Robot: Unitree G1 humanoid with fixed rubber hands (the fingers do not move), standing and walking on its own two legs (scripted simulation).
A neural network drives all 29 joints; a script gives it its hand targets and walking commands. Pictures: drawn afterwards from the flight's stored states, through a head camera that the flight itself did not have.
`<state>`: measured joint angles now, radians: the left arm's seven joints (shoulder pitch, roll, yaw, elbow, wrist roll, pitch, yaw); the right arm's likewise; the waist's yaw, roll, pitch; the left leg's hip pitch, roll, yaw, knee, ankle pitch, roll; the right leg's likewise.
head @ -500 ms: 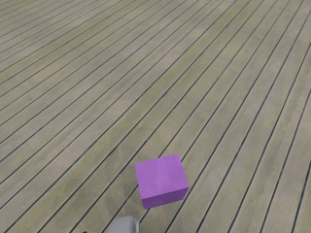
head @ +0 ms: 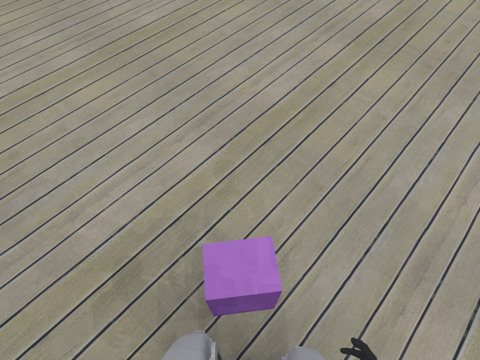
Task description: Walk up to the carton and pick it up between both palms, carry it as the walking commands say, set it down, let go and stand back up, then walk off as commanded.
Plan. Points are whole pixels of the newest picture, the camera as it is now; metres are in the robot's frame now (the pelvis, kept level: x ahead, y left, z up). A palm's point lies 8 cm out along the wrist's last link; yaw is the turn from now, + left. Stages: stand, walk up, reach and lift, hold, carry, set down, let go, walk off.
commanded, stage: walk up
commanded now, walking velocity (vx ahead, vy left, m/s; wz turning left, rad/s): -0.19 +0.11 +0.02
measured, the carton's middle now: (241, 278) +0.39 +0.02 -0.60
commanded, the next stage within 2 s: none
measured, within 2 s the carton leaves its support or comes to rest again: neither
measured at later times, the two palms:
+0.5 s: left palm out of the picture -0.04 +0.27 -0.14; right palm out of the picture +0.00 -0.17 -0.11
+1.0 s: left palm out of the picture -0.02 +0.27 -0.13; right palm out of the picture -0.08 -0.20 -0.10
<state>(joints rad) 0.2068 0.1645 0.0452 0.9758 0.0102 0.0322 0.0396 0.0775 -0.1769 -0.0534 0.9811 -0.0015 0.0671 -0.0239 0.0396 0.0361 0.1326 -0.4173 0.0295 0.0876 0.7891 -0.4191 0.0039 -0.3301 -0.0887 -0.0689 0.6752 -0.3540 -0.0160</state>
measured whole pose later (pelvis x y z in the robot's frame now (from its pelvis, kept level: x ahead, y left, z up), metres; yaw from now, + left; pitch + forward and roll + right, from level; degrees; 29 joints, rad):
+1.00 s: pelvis -0.02 +0.03 +0.03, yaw +4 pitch +1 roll -2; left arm 0.20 0.22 0.05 1.10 0.03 0.08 0.02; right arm 0.37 -0.12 -0.05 1.15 -0.03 -0.01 -0.08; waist -0.04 -0.04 0.04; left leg -0.12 0.07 0.06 0.43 -0.32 -0.01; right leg -0.43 -0.04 -0.04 0.97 -0.39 0.07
